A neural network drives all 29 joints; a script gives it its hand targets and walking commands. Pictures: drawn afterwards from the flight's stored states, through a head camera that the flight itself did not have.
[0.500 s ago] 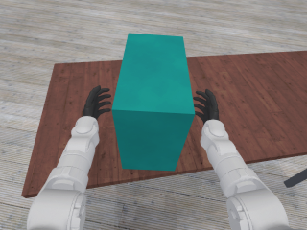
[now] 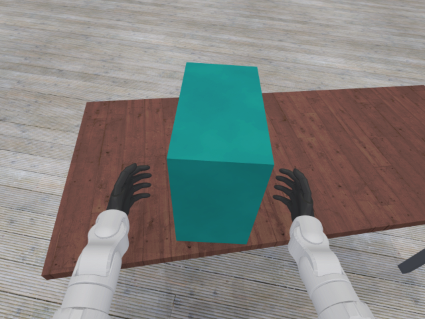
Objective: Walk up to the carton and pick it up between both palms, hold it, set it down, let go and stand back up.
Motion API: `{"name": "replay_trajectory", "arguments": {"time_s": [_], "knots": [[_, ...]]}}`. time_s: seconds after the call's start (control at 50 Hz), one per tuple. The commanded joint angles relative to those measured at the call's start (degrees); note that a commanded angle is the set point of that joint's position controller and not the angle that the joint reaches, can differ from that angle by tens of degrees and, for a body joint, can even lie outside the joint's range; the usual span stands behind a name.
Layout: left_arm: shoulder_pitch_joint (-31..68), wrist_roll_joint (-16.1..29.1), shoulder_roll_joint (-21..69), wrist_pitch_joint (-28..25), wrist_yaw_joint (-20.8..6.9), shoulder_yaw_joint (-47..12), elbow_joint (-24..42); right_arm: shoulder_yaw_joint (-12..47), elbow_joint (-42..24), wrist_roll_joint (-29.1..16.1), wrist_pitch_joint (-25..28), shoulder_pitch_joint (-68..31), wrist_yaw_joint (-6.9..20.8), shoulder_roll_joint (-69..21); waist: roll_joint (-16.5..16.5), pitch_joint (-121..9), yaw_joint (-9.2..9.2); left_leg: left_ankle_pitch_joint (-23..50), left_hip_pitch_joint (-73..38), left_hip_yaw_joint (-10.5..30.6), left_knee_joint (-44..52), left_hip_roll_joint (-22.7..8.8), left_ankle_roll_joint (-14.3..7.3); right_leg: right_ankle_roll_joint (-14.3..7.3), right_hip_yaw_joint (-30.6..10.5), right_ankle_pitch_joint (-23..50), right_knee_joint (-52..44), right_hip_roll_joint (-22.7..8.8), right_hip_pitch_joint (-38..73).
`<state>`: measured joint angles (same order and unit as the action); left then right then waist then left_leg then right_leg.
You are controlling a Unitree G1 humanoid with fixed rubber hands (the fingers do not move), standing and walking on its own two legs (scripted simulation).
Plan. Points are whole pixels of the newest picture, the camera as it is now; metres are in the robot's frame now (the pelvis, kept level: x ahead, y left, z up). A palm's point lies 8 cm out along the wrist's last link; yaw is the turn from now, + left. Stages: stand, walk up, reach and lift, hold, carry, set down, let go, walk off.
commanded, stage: set down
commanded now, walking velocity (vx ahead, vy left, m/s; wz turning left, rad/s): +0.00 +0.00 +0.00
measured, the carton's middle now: (216, 153) +0.47 -0.01 +0.05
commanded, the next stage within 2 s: none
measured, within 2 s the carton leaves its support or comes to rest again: neither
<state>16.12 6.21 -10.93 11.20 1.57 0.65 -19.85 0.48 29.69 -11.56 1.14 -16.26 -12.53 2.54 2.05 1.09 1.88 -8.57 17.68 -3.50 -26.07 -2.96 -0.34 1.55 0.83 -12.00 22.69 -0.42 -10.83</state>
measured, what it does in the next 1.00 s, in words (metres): stands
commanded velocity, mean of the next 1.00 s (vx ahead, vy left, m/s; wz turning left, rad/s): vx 0.00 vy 0.00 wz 0.00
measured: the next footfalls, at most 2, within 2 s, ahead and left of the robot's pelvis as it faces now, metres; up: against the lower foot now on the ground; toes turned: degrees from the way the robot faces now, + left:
none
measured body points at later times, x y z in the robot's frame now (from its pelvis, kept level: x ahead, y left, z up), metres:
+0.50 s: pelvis +0.00 -0.01 +0.00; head -0.01 +0.01 +0.45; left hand +0.26 +0.19 +0.05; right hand +0.26 -0.17 +0.05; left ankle +0.06 +0.11 -0.74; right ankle +0.00 -0.14 -0.74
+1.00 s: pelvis +0.02 -0.02 +0.00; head -0.01 -0.01 +0.45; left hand +0.21 +0.20 +0.03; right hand +0.22 -0.18 +0.03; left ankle +0.06 +0.11 -0.74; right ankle +0.00 -0.14 -0.74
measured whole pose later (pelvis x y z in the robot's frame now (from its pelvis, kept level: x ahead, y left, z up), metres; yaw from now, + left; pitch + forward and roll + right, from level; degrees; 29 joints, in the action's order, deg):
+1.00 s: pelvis +0.02 -0.02 +0.00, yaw +0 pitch -8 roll +0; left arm -19.1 9.7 -14.7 15.1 -0.6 -1.0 7.6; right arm 4.1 -6.8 -7.4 -9.7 23.3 -10.4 2.4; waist 1.0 4.7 -3.5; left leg -8.3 3.2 -3.6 -19.7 -2.0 0.8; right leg 0.5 0.2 -13.8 20.2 -0.9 1.8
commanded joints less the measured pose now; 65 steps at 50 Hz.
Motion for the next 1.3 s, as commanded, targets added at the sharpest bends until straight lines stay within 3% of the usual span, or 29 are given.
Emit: {"name": "replay_trajectory", "arguments": {"time_s": [0.0,0.06,0.1,0.18,0.22,0.24,0.28,0.36,0.42,0.48,0.52,0.66,0.68,0.74,0.76,0.78,0.82,0.86,0.88,0.92,0.96,0.98,1.02,1.08,1.12,1.18,1.24,1.26,1.28], "knots": [[14.74,1.12,-4.82,0.43,-0.30,1.28,16.15,0.00,-18.23,0.58,0.81,-13.94,1.09,3.59,-5.53,-21.81,-0.92,8.96,-19.82,0.12,3.18,2.45,2.45,-1.14,1.93,6.51,-4.88,3.83,-1.57],[8.16,0.60,-4.06,1.93,-0.72,0.96,18.62,1.08,-19.20,-0.01,-0.31,-6.16,1.27,2.25,-7.07,-17.81,-1.13,8.17,-20.02,-0.02,4.49,2.41,2.59,-1.56,1.24,6.53,-5.92,3.34,-0.29],[9.34,0.87,-4.29,2.70,-1.03,0.89,19.82,-0.52,-20.69,1.44,-0.88,-7.70,1.26,2.65,-7.50,-17.43,-1.08,7.15,-19.39,-0.01,4.86,2.12,2.68,-1.96,1.54,4.23,-6.06,3.31,-1.70],[3.92,0.12,-4.83,3.78,-1.70,2.62,22.49,0.33,-25.56,2.16,-0.96,-0.92,0.54,1.67,-4.59,-13.38,-2.12,6.90,-18.40,-0.72,5.45,2.85,1.86,-1.29,0.55,6.18,-6.47,2.97,1.72],[1.40,0.35,-5.32,3.72,-2.23,2.70,23.04,1.35,-26.07,1.95,-1.62,1.89,0.54,0.69,-4.98,-11.58,-2.79,5.00,-17.52,-1.32,6.32,2.91,1.39,-1.12,0.47,3.90,-6.97,2.54,0.87],[1.19,1.05,-4.63,3.80,-2.39,1.59,23.24,0.03,-26.97,2.91,-2.16,2.07,0.25,1.00,-3.59,-9.90,-1.58,3.55,-16.52,-0.62,6.81,2.54,1.22,-1.22,0.53,3.18,-6.80,2.54,1.14],[0.92,2.11,-5.75,3.16,-2.60,1.73,24.41,-0.09,-28.74,3.16,-2.65,3.73,0.18,0.79,-3.79,-8.21,-1.60,1.89,-15.75,-1.32,7.57,2.68,1.04,-1.32,0.13,1.59,-7.10,2.34,1.20],[-5.28,2.20,-5.84,2.71,-2.61,1.45,28.30,1.59,-32.68,2.85,-3.32,9.61,0.08,-0.14,-5.14,-7.77,-3.70,2.00,-15.96,-0.98,7.94,2.51,1.23,-1.75,-0.42,0.62,-7.52,2.06,1.56],[-9.04,3.77,-5.50,2.15,-2.44,-0.10,29.66,0.69,-36.31,3.43,-4.29,13.28,0.25,0.14,-3.45,-5.96,-2.63,-0.25,-14.99,-0.46,9.12,2.01,0.89,-1.94,-0.36,-0.70,-7.81,2.03,1.84],[-13.00,3.70,-6.86,1.50,-2.67,0.25,29.81,2.13,-38.56,3.27,-4.87,16.74,0.52,-0.64,-3.58,-4.97,-4.45,-0.72,-16.26,-1.14,9.32,2.43,1.18,-1.84,-0.58,-2.26,-8.94,1.66,0.98],[-16.06,2.70,-6.74,1.31,-2.08,-0.27,33.02,2.45,-38.59,3.94,-5.42,20.53,1.29,-0.03,-5.73,-4.72,-4.67,-0.95,-16.15,-0.33,9.75,1.85,1.53,-2.69,-0.25,-2.69,-8.40,2.01,1.53],[-21.66,4.45,-7.76,1.65,-1.43,-0.58,37.14,2.03,-45.26,3.40,-6.01,26.16,1.31,0.71,-5.22,-0.32,-4.78,-2.39,-15.88,-0.84,10.22,2.38,1.77,-2.39,-0.78,-3.90,-9.48,1.41,0.74],[-21.55,3.01,-8.95,1.64,-1.24,1.18,35.87,4.04,-44.02,3.75,-6.46,25.74,1.51,-0.25,-5.65,-0.36,-6.37,-3.14,-15.39,-0.81,10.44,2.70,1.47,-2.55,-0.88,-5.58,-9.65,1.09,0.62],[-24.79,4.05,-8.46,1.53,-1.40,-0.15,37.25,2.81,-45.61,3.87,-7.01,31.22,1.55,0.09,-4.76,1.55,-4.59,-3.46,-16.76,-0.90,10.28,2.54,1.07,-2.48,-1.16,-4.38,-9.97,0.64,0.53],[-25.89,3.41,-7.94,1.97,-1.66,0.13,35.53,3.71,-44.22,3.89,-7.65,32.37,1.58,-0.28,-5.16,2.46,-4.90,-3.75,-16.49,-0.66,10.51,2.59,1.26,-2.63,-1.13,-4.71,-10.39,0.42,0.87],[-25.60,4.40,-8.46,2.04,-1.79,-0.16,38.44,2.52,-46.67,3.29,-7.53,31.96,1.41,0.96,-6.08,3.89,-4.52,-2.94,-17.04,-0.77,10.61,2.50,1.36,-2.28,-1.35,-3.52,-10.66,0.29,-0.33],[-27.11,4.07,-8.93,2.42,-2.36,0.78,35.91,3.66,-45.69,4.20,-8.76,33.99,1.40,1.09,-4.77,4.95,-4.30,-3.89,-17.68,-0.58,10.68,2.58,1.21,-2.09,-1.45,-4.59,-11.38,0.16,-0.87],[-28.19,3.85,-8.98,1.98,-2.12,0.77,38.64,3.40,-47.29,4.15,-8.91,35.13,1.78,1.65,-4.99,5.80,-5.10,-3.99,-17.40,-0.02,10.91,1.98,1.23,-2.69,-1.09,-5.42,-11.46,-0.02,-0.91],[-27.70,3.29,-8.48,2.44,-2.03,0.24,37.27,2.66,-45.48,4.03,-9.24,34.54,2.01,1.65,-5.84,6.89,-4.50,-4.06,-16.91,-0.11,10.98,2.01,1.66,-2.99,-1.27,-6.07,-11.48,-0.01,-1.18],[-28.77,2.89,-8.51,2.44,-2.42,0.91,35.27,3.65,-46.11,4.27,-9.50,35.09,2.42,1.45,-3.78,7.63,-4.68,-3.88,-17.92,-0.11,11.02,2.33,1.13,-2.55,-1.45,-5.47,-11.98,-0.43,-1.45],[-28.43,4.39,-9.10,1.42,-2.31,0.33,37.65,2.27,-47.77,4.50,-8.90,36.10,2.71,1.91,-3.87,6.52,-4.08,-3.13,-18.46,-0.24,10.78,2.18,1.05,-2.40,-1.46,-4.91,-11.77,-0.47,-1.98],[-28.59,4.13,-8.60,1.33,-2.73,-0.02,34.15,2.24,-46.07,5.40,-9.04,35.85,2.53,1.64,-3.44,7.40,-4.04,-3.84,-18.13,-0.08,10.75,2.19,1.26,-2.21,-1.21,-5.87,-11.95,-0.69,-2.37],[-29.32,4.34,-8.75,0.28,-2.21,0.37,36.96,2.20,-47.81,4.78,-7.54,36.63,3.04,2.35,-4.46,5.21,-5.03,-1.37,-18.83,-0.20,10.72,2.23,1.56,-2.67,-1.10,-4.67,-11.50,-0.16,-1.33],[-32.96,2.76,-6.80,0.17,-2.22,0.08,33.50,1.66,-43.19,5.16,-6.63,38.82,3.77,3.46,-5.31,5.46,-4.91,3.38,-19.96,0.49,9.89,2.37,2.13,-2.70,-0.93,-0.93,-10.88,0.36,-0.89],[-33.09,2.35,-6.87,-0.15,-3.22,0.96,29.03,2.27,-41.40,5.52,-5.89,39.93,3.84,2.78,-3.31,6.00,-4.27,5.34,-20.98,-0.12,9.24,2.75,2.01,-2.04,-1.13,1.21,-11.47,0.10,-1.22],[-34.90,1.76,-6.72,-1.88,-3.34,1.63,30.91,2.86,-41.03,5.22,-3.43,40.37,4.28,4.15,-3.32,2.78,-5.56,11.29,-22.72,0.03,8.21,2.72,2.55,-2.25,-0.63,5.76,-10.78,0.86,-0.23],[-34.07,0.83,-6.61,-3.94,-2.58,0.67,32.75,1.71,-38.47,5.04,-0.56,39.39,5.22,4.72,-5.95,0.52,-5.18,17.47,-23.92,0.50,7.08,2.68,3.96,-2.70,-0.03,8.22,-9.60,2.01,0.68],[-35.62,1.20,-7.03,-4.81,-2.70,0.90,31.63,2.12,-37.77,5.16,0.74,41.99,5.18,3.54,-5.46,-0.79,-4.76,18.58,-25.40,0.04,5.76,3.32,3.70,-2.11,-0.42,11.99,-9.62,1.42,0.92],[-35.08,0.15,-5.65,-3.94,-3.03,-0.13,25.45,1.22,-32.65,5.93,0.53,39.77,5.63,4.80,-6.22,1.05,-4.33,16.73,-24.87,0.35,6.03,3.32,4.12,-2.29,-0.03,9.60,-9.74,2.01,-0.87]]}}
